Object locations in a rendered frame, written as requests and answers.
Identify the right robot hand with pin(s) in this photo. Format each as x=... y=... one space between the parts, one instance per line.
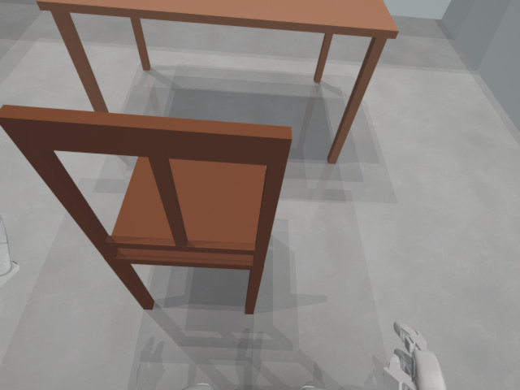
x=421 y=372

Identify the left robot hand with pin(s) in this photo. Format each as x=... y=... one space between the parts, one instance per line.
x=7 y=267

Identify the table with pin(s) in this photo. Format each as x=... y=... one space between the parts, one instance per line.
x=364 y=18

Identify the chair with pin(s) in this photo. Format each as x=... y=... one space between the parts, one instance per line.
x=202 y=193

